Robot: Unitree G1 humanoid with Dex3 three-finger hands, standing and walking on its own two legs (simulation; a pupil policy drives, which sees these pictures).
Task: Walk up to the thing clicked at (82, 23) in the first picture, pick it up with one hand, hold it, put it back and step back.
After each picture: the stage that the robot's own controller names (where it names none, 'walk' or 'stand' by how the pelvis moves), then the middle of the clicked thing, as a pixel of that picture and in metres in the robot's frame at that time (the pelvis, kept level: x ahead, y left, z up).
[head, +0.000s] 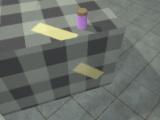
stand; (81, 18) +0.90 +0.01 -0.05
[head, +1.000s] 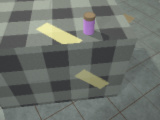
rise first; (89, 23) +0.82 +0.01 -0.03
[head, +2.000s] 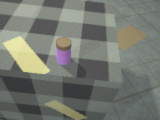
rise first; (63, 51) +0.54 +0.14 -0.02
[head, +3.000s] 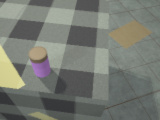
stand; (40, 62) +0.45 +0.18 -0.01
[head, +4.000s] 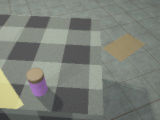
stand; (37, 82) +0.42 +0.20 -0.05
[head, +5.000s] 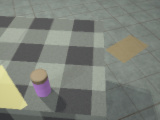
stand; (41, 83) +0.42 +0.19 -0.05
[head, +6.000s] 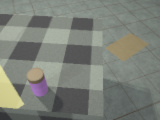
stand; (38, 82) +0.42 +0.20 -0.05
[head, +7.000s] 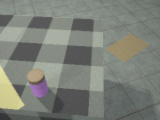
stand; (38, 83) +0.42 +0.20 -0.05
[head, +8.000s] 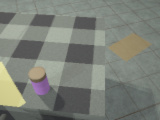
rise first; (39, 81) +0.42 +0.20 -0.05
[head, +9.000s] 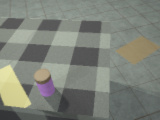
go down; (44, 83) +0.42 +0.20 -0.05
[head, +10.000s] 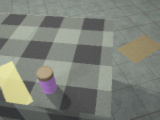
go down; (47, 80) +0.43 +0.20 -0.05
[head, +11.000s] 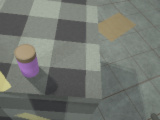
go down; (27, 61) +0.45 +0.18 +0.00
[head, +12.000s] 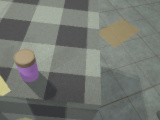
go down; (27, 66) +0.44 +0.19 +0.00
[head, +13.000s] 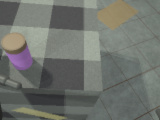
close in; (18, 52) +0.45 +0.19 +0.04
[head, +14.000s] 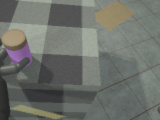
lift; (18, 49) +0.46 +0.18 +0.05
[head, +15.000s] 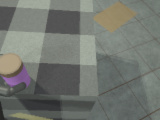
lift; (14, 73) +0.38 +0.19 +0.04
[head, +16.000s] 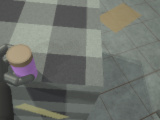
lift; (23, 64) +0.40 +0.17 +0.05
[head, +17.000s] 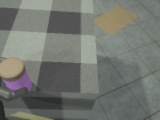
lift; (16, 77) +0.36 +0.19 +0.05
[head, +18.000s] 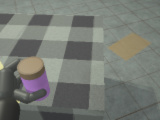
hold; (35, 79) +0.31 +0.15 +0.14
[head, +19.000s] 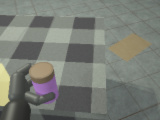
hold; (45, 83) +0.32 +0.13 +0.11
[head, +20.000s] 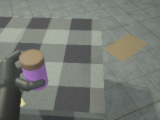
crouch; (35, 70) +0.35 +0.16 +0.13
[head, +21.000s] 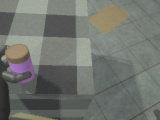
lower; (21, 64) +0.42 +0.17 +0.03
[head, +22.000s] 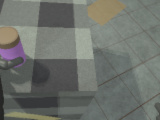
lower; (10, 48) +0.46 +0.18 +0.05
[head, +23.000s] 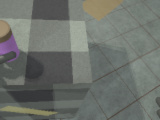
lower; (3, 42) +0.47 +0.19 +0.06
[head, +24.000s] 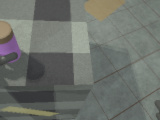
lower; (4, 43) +0.47 +0.19 +0.06
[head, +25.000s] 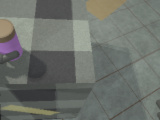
rest; (6, 41) +0.47 +0.18 +0.06
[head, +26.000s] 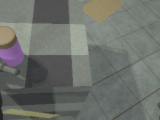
withdraw; (8, 47) +0.46 +0.18 +0.06
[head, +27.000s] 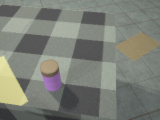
sink last; (51, 76) +0.41 +0.15 +0.01
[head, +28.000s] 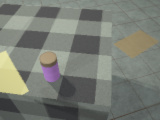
stand; (50, 67) +0.46 +0.17 +0.01
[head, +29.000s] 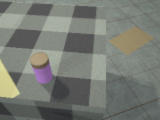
stand; (42, 68) +0.44 +0.18 +0.01
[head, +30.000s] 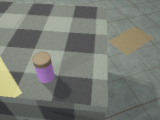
stand; (44, 67) +0.44 +0.17 +0.01
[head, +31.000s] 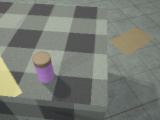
stand; (44, 67) +0.45 +0.17 +0.01
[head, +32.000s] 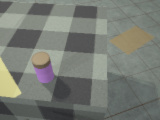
stand; (43, 68) +0.44 +0.17 +0.01
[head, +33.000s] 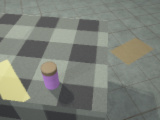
stand; (50, 75) +0.46 +0.16 -0.04
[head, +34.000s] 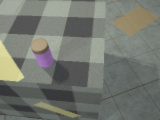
walk; (42, 53) +0.49 +0.20 -0.03
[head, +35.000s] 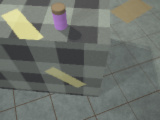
walk; (59, 17) +0.72 +0.13 -0.02
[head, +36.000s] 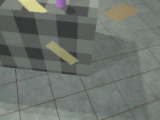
stand; out of the picture +1.04 +0.15 -0.03
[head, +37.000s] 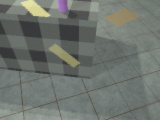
stand; (62, 2) +1.07 +0.16 -0.04
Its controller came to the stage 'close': yes
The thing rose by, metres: 0.19
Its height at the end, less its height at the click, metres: +0.00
